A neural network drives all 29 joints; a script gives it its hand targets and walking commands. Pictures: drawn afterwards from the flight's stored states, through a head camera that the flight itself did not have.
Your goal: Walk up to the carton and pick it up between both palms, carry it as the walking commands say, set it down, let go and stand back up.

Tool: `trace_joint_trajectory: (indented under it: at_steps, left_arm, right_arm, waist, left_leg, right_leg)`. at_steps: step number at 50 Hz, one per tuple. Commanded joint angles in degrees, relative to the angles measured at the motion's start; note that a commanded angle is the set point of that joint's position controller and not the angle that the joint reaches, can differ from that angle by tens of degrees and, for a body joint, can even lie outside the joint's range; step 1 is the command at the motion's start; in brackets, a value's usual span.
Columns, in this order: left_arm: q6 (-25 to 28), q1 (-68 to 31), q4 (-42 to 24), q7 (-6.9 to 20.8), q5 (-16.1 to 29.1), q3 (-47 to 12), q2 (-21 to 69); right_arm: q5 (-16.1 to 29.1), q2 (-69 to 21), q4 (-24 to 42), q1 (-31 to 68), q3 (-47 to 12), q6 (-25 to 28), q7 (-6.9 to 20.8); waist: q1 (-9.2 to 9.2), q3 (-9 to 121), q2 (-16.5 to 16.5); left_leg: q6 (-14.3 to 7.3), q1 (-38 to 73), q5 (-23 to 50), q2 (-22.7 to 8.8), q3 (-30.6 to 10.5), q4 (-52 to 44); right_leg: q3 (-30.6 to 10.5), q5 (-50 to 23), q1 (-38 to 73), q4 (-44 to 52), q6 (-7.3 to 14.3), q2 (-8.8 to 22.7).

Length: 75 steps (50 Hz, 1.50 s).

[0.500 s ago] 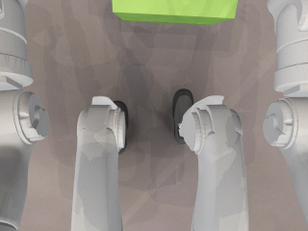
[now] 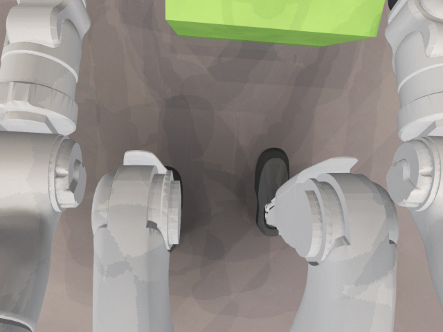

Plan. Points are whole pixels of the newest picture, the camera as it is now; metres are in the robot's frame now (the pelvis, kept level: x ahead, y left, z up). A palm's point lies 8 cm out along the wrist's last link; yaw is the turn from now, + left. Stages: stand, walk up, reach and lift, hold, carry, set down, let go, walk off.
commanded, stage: reach and lift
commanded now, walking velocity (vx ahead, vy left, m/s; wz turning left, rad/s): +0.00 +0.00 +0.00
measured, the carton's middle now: out of the picture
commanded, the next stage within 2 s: none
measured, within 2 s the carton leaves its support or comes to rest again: leaves its support in 1.74 s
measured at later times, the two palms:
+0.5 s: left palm out of the picture +0.54 +0.20 -0.21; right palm out of the picture +0.54 -0.23 -0.19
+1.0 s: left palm out of the picture +0.54 +0.15 -0.21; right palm out of the picture +0.54 -0.21 -0.19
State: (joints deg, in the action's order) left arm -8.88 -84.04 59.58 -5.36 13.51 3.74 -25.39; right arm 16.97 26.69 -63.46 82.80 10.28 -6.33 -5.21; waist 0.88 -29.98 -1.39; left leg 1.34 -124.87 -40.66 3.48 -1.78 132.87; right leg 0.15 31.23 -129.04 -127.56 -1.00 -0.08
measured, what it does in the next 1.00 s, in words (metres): stands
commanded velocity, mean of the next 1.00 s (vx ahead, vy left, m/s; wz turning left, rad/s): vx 0.00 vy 0.00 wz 0.00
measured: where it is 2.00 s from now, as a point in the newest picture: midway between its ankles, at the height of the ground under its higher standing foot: (219, 214)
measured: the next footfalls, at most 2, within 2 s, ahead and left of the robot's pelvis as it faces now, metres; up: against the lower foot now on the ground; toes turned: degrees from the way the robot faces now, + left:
none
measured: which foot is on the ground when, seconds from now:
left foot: down 0.00-1.00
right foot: down 0.00-1.00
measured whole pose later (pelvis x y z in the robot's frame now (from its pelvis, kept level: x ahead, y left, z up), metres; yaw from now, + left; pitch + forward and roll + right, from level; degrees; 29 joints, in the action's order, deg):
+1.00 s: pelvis +0.00 -0.01 +0.00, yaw +1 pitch +34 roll -1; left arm -3.7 -89.0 66.2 -7.0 13.9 -1.9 -21.2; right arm 21.6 24.4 -68.9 88.5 1.7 -2.0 -8.4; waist 1.9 -29.9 -1.6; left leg 1.1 -126.7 -39.2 1.7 -1.5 132.4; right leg 1.4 30.8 -130.5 -127.8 0.9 1.3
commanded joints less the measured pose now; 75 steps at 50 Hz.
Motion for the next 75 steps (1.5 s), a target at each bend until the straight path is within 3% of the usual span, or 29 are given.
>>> trace_joint_trajectory:
  at_steps: [1, 4, 6, 9, 14, 24, 28, 29, 31, 32, 38, 39, 40, 41, 42, 43, 44, 46, 48, 49, 50, 58, 61, 65, 67, 68, 69, 72, 75]
  left_arm:
    - [5.1, -25.1, -12.1, 0.2, 0.3, 1.2, -9.9]
    - [5.4, -22.8, -6.4, 1.0, 1.4, -0.1, -8.8]
    - [6.5, -22.0, -11.7, 0.6, 1.0, -0.4, -8.4]
    - [6.0, -21.3, -9.2, 0.5, 1.0, -1.5, -10.7]
    - [5.4, -17.8, -5.7, -0.1, 0.6, 0.8, -12.0]
    - [5.6, -25.6, -9.8, 0.2, 4.1, -5.1, -5.6]
    - [6.1, -26.7, -8.2, -0.1, 2.8, -4.4, -7.2]
    - [5.5, -26.9, -5.3, 0.5, 4.6, -6.3, -4.8]
    - [5.9, -28.1, -5.8, 0.4, 3.9, -5.1, -5.4]
    - [5.9, -28.6, -5.0, 0.1, 3.4, -5.7, -4.8]
    - [6.8, -26.1, -2.4, -0.8, 0.3, -3.7, -3.0]
    - [6.9, -24.6, -0.3, -1.1, -1.9, -2.3, -4.8]
    - [7.1, -25.6, -3.0, -1.5, -1.9, -1.7, -4.3]
    - [6.5, -23.5, 2.7, -1.7, -2.6, -1.2, -3.8]
    - [7.4, -26.4, -3.5, -1.9, -3.3, -0.8, -3.8]
    - [7.5, -25.7, -0.9, -1.5, -1.8, -3.1, -1.5]
    - [7.8, -28.5, -4.0, -0.9, -0.5, -5.8, 1.5]
    - [8.0, -28.1, -5.0, -0.4, 0.1, -6.5, 3.6]
    - [8.1, -28.9, -5.4, -1.0, 0.2, -6.1, 1.1]
    - [8.0, -29.6, -5.6, -1.0, 0.3, -6.0, 1.8]
    - [7.9, -29.7, -5.6, -0.8, 1.0, -6.7, 3.1]
    - [7.9, -36.8, -8.7, 3.8, 3.2, -12.2, 20.9]
    - [7.0, -40.8, -8.6, 6.7, 4.1, -15.6, 30.3]
    - [6.1, -40.6, -9.1, 9.5, 3.2, -15.2, 41.1]
    - [6.0, -41.9, -9.9, 10.5, 3.6, -14.5, 41.4]
    - [6.1, -40.9, -9.4, 10.7, 2.4, -14.7, 42.3]
    - [5.8, -40.8, -9.7, 11.0, 2.7, -14.1, 42.1]
    - [4.9, -41.7, -11.2, 11.5, 3.3, -15.9, 45.6]
    - [4.7, -43.0, -14.1, 12.1, 3.3, -16.1, 47.9]
  right_arm:
    - [0.2, 10.7, 7.1, 20.5, 0.0, 4.5, 1.5]
    - [-0.7, 9.6, 3.4, 19.3, -0.2, 5.2, 1.2]
    - [1.4, 8.5, 10.3, 20.2, -1.1, 6.1, 0.7]
    - [1.0, 8.9, 3.2, 16.2, 0.4, 5.2, 0.8]
    - [2.3, 8.1, 4.4, 17.8, -1.4, 5.1, 0.1]
    - [3.7, 5.2, 7.3, 23.3, -5.0, 5.8, 0.5]
    - [3.9, 3.7, 3.9, 22.9, -6.1, 5.3, 0.5]
    - [3.9, 4.4, 3.4, 26.2, -6.5, 5.1, 0.7]
    - [3.8, 3.5, 5.3, 27.7, -7.2, 5.4, 0.5]
    - [4.1, 2.1, 4.4, 27.2, -8.2, 5.2, 0.5]
    - [4.1, 1.8, 6.6, 27.8, -9.0, 6.0, 0.0]
    - [3.9, -0.3, 3.7, 24.9, -9.4, 5.0, 0.0]
    - [4.0, 0.3, 6.0, 27.3, -9.0, 5.5, -0.1]
    - [2.3, 2.0, 0.6, 24.7, -8.0, 4.9, -0.2]
    - [3.8, -2.0, 3.4, 25.3, -9.0, 5.2, -0.1]
    - [4.4, -1.0, 6.6, 28.1, -9.4, 5.8, -0.2]
    - [4.8, -3.0, 6.0, 28.5, -10.6, 5.8, 0.1]
    - [5.6, -5.4, 7.2, 28.2, -11.6, 6.0, 0.1]
    - [4.2, -3.6, 3.7, 25.6, -9.7, 6.2, -0.5]
    - [4.5, -5.9, 5.2, 27.1, -11.6, 5.9, -0.3]
    - [4.4, -6.8, 3.5, 26.1, -11.9, 5.7, 0.2]
    - [5.7, -25.6, 5.8, 34.0, -15.9, 5.6, 4.0]
    - [6.2, -33.2, 8.3, 38.3, -18.6, 4.7, 6.6]
    - [7.3, -42.0, 11.8, 45.1, -20.7, 4.2, 9.6]
    - [5.3, -45.7, 8.5, 42.4, -19.7, 3.2, 10.2]
    - [6.8, -45.5, 8.5, 42.0, -19.3, 3.6, 10.8]
    - [6.2, -47.0, 9.3, 42.4, -20.1, 2.8, 11.2]
    - [5.7, -47.4, 10.5, 42.4, -18.2, 3.4, 11.6]
    - [6.3, -46.5, 14.3, 46.5, -19.6, 3.2, 11.9]
  waist:
    - [0.95, 80.0, 6.3]
    - [2.97, 75.3, 3.4]
    - [0.39, 85.6, 4.5]
    - [2.63, 80.8, 5.8]
    - [-0.39, 81.1, 3.3]
    - [2.43, 81.4, 5.4]
    - [0.57, 78.4, 3.7]
    - [2.54, 76.4, 2.9]
    - [0.29, 76.2, 2.2]
    - [1.46, 77.6, 2.4]
    - [-1.26, 79.8, 3.6]
    - [-3.62, 78.3, 3.3]
    - [-3.82, 78.9, 4.0]
    - [-1.46, 77.0, 2.6]
    - [-4.22, 78.1, 4.4]
    - [-0.45, 79.2, 3.6]
    - [-0.03, 79.6, 5.0]
    - [-1.68, 80.3, 5.9]
    - [0.11, 77.7, 6.0]
    - [-1.54, 80.2, 4.2]
    - [0.35, 79.8, 3.9]
    - [-0.63, 79.4, 4.7]
    - [1.62, 78.6, 4.6]
    - [-1.22, 76.0, 4.5]
    - [-0.51, 75.2, 1.8]
    - [-1.38, 73.7, 5.5]
    - [-1.81, 75.3, 2.9]
    - [0.64, 75.8, 5.3]
    - [-0.19, 79.2, 5.3]
  left_leg:
    - [1.6, 27.9, 30.7, -3.1, 1.9, -11.6]
    - [0.9, 18.8, 29.3, -2.8, 2.2, -10.1]
    - [1.4, 25.2, 36.0, -1.9, 2.3, -10.2]
    - [0.9, 28.8, 35.2, -2.8, 1.2, -10.2]
    - [0.4, 23.4, 32.7, -1.8, 2.0, -10.1]
    - [0.3, 26.8, 29.8, -2.2, 1.5, -11.8]
    - [0.1, 23.1, 27.4, -2.4, 2.3, -11.9]
    - [-0.3, 22.5, 25.7, -2.6, 1.7, -12.1]
    - [-0.8, 23.4, 25.1, -2.2, 1.4, -12.7]
    - [-0.5, 24.3, 26.3, -2.5, 1.9, -12.2]
    - [0.0, 27.0, 29.9, -2.0, 2.2, -12.0]
    - [-0.2, 27.4, 30.2, -2.0, 2.8, -12.1]
    - [-0.3, 27.1, 30.4, -1.7, 1.9, -12.7]
    - [-0.1, 25.6, 29.0, -2.0, 1.9, -12.1]
    - [0.3, 27.6, 30.0, -1.5, 2.0, -12.6]
    - [0.0, 27.5, 30.4, -1.6, 2.1, -12.3]
    - [0.3, 28.0, 30.1, -1.5, 2.4, -11.9]
    - [0.1, 29.4, 32.1, -0.8, 2.7, -12.2]
    - [0.4, 27.9, 29.9, -1.3, 2.8, -12.6]
    - [0.1, 29.5, 32.4, -1.3, 1.8, -12.5]
    - [0.3, 28.2, 30.3, -1.1, 2.9, -12.3]
    - [-0.2, 26.8, 29.7, 0.4, 3.2, -13.0]
    - [0.3, 27.1, 28.7, 0.1, 4.1, -11.6]
    - [-1.2, 25.5, 26.7, 1.4, 4.6, -11.7]
    - [-1.3, 24.9, 27.9, 1.2, 5.1, -11.7]
    - [-1.1, 24.2, 27.1, 1.2, 5.4, -11.9]
    - [-1.2, 26.7, 29.3, 1.2, 5.5, -11.6]
    - [-1.4, 27.4, 30.6, 0.9, 3.5, -11.8]
    - [-1.0, 28.6, 31.2, 1.2, 4.3, -10.6]
  right_leg:
    - [1.2, -27.7, 36.6, 2.4, 0.9, 0.6]
    - [-0.2, -30.8, 39.0, 1.0, 0.3, -0.2]
    - [-0.8, -36.6, 43.6, 1.2, -0.1, -0.5]
    - [0.5, -32.5, 38.0, 0.6, -0.1, -0.4]
    - [-1.0, -33.9, 44.0, 1.4, -0.3, -0.6]
    - [0.1, -29.0, 39.8, 3.0, 0.8, -0.1]
    - [-1.2, -28.3, 41.8, 3.3, 1.3, -0.2]
    - [-0.1, -25.7, 39.6, 3.6, 0.8, 0.0]
    - [-0.6, -24.2, 38.2, 3.9, 0.4, -0.1]
    - [-0.7, -26.0, 40.4, 4.3, 0.6, 0.1]
    - [-0.3, -28.9, 40.8, 4.5, 0.0, -0.8]
    - [-0.8, -28.2, 39.3, 4.6, -0.1, -1.5]
    - [-1.0, -29.1, 41.4, 4.5, 0.1, -1.0]
    - [-0.5, -29.1, 41.4, 4.0, 0.4, -1.4]
    - [-1.3, -29.5, 40.0, 4.7, 0.3, -1.6]
    - [-0.2, -30.3, 41.3, 5.5, -0.2, -1.6]
    - [-0.3, -29.3, 40.9, 4.9, 0.3, -1.3]
    - [-0.5, -30.4, 40.2, 5.4, 0.1, -2.0]
    - [0.4, -28.5, 38.1, 5.2, 0.4, -1.7]
    - [-0.2, -30.2, 40.5, 5.0, 0.3, -1.8]
    - [-0.5, -30.2, 42.5, 5.9, 0.9, -2.0]
    - [0.4, -29.1, 41.4, 4.7, 0.5, -2.5]
    - [0.0, -29.9, 42.8, 5.0, 0.5, -3.1]
    - [0.9, -25.5, 38.7, 4.5, 0.4, -4.0]
    - [1.2, -27.5, 40.3, 3.9, 0.5, -3.8]
    - [1.2, -26.7, 36.5, 3.7, 0.2, -4.3]
    - [1.3, -27.3, 38.0, 4.3, 0.4, -4.5]
    - [2.2, -28.6, 35.5, 2.9, 1.0, -4.3]
    - [1.9, -29.0, 37.7, 3.2, 1.0, -4.1]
